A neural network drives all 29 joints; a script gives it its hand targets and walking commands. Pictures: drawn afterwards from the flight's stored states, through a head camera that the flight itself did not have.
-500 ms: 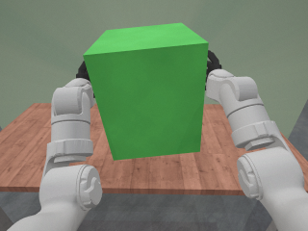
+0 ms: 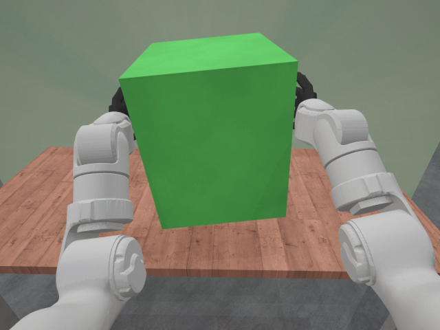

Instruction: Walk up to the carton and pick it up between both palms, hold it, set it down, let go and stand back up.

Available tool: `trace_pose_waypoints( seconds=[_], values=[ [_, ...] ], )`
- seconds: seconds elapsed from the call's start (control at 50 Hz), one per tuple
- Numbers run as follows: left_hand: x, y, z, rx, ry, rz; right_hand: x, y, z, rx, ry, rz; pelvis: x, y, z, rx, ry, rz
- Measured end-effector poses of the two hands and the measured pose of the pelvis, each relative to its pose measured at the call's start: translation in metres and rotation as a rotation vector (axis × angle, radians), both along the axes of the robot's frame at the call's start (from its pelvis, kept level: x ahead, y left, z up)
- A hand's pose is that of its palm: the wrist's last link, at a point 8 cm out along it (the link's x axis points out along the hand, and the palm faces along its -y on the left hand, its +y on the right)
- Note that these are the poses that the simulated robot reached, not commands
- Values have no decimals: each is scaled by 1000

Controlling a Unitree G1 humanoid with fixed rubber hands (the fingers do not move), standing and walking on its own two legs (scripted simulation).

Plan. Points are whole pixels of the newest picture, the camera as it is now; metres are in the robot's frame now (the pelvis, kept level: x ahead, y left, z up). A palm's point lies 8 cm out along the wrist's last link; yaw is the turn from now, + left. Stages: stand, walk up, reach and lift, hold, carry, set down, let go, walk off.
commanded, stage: hold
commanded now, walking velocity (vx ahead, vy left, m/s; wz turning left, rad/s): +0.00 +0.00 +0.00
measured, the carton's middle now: (214, 123) +0.41 -0.01 +0.28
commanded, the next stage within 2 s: none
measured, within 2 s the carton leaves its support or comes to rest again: neither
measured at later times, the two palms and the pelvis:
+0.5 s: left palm (121, 125) +0.38 +0.15 +0.30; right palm (304, 112) +0.36 -0.16 +0.31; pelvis +0.00 +0.00 +0.00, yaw +0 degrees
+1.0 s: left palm (121, 125) +0.38 +0.15 +0.30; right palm (304, 112) +0.36 -0.16 +0.31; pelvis +0.00 +0.00 +0.00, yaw +0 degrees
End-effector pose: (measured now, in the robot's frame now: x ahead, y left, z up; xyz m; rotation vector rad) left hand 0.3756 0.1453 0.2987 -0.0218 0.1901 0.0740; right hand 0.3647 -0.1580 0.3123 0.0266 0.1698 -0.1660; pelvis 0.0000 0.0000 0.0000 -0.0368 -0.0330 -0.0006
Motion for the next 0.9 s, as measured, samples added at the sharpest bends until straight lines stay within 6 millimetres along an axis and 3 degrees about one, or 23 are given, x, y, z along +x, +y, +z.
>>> trace_pose_waypoints(
  seconds=[0.9],
  values=[
    [0, 0, 0, 1, 1, 2, 0, 0, 0, -3, 5, 2, -1, 0, 0, 0, 2, 2]
  ],
)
